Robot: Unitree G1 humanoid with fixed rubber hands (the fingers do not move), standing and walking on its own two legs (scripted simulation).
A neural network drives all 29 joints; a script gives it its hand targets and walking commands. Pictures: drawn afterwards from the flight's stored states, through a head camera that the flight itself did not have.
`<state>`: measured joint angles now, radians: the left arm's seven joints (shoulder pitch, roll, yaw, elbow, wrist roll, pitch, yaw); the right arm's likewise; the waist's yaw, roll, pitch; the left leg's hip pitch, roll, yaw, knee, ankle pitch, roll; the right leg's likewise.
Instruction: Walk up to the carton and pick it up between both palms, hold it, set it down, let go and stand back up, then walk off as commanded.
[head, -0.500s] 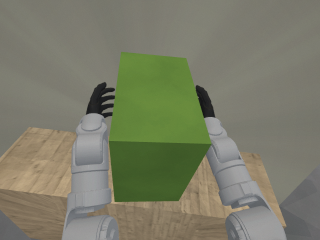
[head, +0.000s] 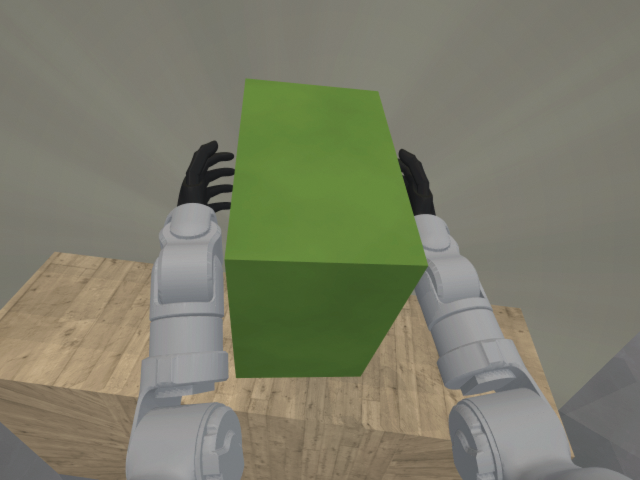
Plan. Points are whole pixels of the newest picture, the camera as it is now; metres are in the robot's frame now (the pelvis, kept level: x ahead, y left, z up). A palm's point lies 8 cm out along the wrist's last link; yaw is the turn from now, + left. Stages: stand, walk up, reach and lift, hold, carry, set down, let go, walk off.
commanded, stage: hold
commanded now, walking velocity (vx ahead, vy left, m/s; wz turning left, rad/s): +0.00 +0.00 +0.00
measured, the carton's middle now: (306, 236) +0.38 +0.02 +0.15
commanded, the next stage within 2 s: none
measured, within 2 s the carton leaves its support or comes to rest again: neither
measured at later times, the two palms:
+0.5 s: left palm (189, 204) +0.33 +0.15 +0.23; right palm (425, 213) +0.34 -0.12 +0.22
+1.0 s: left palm (190, 204) +0.35 +0.15 +0.22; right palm (415, 207) +0.36 -0.11 +0.21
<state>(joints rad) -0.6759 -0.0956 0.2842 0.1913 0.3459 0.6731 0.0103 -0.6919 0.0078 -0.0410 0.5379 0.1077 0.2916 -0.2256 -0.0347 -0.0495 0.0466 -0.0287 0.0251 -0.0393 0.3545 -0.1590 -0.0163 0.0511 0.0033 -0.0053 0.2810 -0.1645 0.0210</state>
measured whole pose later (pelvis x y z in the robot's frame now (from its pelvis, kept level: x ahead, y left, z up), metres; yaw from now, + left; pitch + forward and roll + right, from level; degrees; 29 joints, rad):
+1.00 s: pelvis +0.01 +0.00 +0.00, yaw +0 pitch -10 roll -1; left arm -0.64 -0.10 0.27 0.13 0.36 0.70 -0.01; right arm -0.67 0.01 -0.03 0.49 0.11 0.32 -0.23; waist -0.03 -0.05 0.02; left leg -0.01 0.02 -0.04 0.34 -0.16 -0.02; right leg 0.07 0.00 -0.01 0.27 -0.17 0.02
